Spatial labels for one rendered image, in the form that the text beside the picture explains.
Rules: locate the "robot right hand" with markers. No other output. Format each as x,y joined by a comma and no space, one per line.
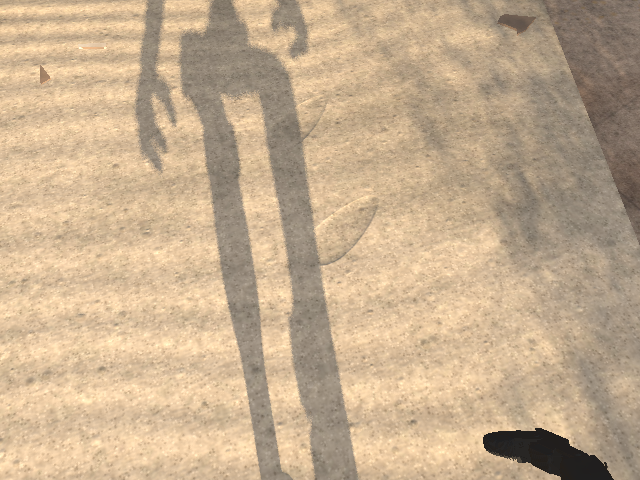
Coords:
548,452

